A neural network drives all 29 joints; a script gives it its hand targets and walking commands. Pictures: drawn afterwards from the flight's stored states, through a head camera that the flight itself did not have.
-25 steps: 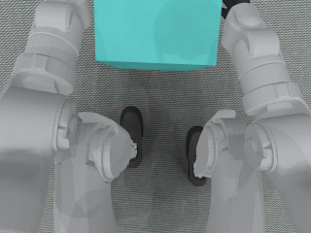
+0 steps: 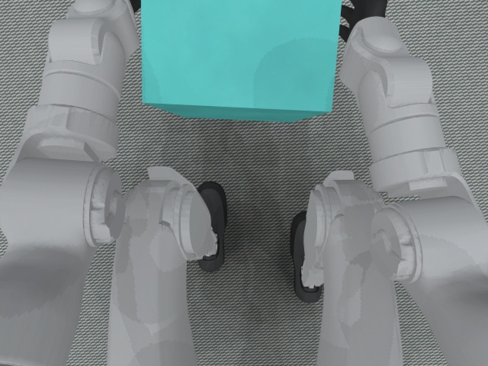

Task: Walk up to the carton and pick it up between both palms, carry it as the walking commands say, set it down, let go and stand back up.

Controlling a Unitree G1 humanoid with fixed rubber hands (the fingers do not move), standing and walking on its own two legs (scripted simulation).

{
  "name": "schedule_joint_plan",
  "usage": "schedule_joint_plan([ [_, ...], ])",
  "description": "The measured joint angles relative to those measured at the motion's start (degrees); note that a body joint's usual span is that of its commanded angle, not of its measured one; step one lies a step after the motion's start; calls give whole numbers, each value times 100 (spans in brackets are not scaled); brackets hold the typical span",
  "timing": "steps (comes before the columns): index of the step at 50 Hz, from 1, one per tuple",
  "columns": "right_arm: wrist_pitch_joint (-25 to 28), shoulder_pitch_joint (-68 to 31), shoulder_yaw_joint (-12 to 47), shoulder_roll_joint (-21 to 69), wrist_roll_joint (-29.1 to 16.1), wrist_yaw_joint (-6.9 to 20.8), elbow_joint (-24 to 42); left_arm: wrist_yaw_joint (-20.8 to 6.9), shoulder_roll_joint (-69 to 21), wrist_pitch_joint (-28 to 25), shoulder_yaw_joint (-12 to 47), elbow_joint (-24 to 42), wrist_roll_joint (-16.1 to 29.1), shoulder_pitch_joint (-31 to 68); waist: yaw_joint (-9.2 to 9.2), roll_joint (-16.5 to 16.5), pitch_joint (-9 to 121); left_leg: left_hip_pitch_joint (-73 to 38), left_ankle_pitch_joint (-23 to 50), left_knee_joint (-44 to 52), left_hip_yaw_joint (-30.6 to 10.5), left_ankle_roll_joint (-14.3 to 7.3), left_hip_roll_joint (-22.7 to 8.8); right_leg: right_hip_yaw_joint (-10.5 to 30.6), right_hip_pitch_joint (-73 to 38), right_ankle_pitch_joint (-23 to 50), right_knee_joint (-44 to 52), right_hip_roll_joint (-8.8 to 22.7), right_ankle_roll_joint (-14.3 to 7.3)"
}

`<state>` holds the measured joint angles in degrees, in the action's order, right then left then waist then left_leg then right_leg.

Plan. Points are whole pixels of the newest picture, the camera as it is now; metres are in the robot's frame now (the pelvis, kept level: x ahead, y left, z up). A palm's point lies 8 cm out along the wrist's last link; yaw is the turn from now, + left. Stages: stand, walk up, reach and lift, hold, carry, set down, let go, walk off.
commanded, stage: reach and lift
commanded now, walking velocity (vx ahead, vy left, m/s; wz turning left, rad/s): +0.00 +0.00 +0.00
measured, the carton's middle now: (240, 39) +0.55 +0.03 -0.14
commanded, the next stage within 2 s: none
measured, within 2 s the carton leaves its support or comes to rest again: neither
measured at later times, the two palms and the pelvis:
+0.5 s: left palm out of the picture +0.55 +0.17 +0.01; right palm (390, 21) +0.51 -0.12 -0.01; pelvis -0.01 +0.00 +0.05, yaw -1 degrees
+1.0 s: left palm out of the picture +0.53 +0.15 +0.08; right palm (459, 6) +0.49 -0.14 +0.06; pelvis -0.02 -0.01 +0.10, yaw -1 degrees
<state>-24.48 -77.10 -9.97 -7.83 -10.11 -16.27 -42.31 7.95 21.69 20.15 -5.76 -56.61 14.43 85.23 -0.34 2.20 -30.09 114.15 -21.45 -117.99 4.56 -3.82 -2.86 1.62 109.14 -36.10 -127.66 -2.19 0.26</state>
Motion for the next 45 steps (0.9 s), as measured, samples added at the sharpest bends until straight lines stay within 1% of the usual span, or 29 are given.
schedule_joint_plan([
  [9,-290,273,-49,85,95,-46,409,-26,-47,216,-22,113,-56,-48,0,5,-1,-373,0,228,0,31,58,19,-354,18,224,8,-1],
  [13,-378,299,-65,100,130,-48,434,-48,-81,243,-69,124,-141,-119,0,16,1,-547,0,352,0,31,70,31,-519,43,362,-3,12],
  [18,-431,381,-70,146,135,-50,501,-49,-87,351,-69,337,-148,-297,0,32,1,-775,0,506,0,32,80,45,-741,70,539,-15,29],
  [28,-483,475,-149,224,198,-41,502,-48,-111,480,-75,346,-221,-333,0,36,3,-1269,-1,841,0,44,96,74,-1207,138,911,-48,44],
  [37,-554,608,-154,239,205,-31,573,-47,-197,520,-137,411,-296,-478,0,37,5,-1725,-1,1179,-1,95,103,104,-1598,201,1245,-88,13],
  [45,-615,809,-154,303,207,-32,696,-48,-260,581,-161,609,-308,-755,0,64,5,-2208,-1,1505,-1,144,136,126,-2031,228,1541,-91,-34],
])
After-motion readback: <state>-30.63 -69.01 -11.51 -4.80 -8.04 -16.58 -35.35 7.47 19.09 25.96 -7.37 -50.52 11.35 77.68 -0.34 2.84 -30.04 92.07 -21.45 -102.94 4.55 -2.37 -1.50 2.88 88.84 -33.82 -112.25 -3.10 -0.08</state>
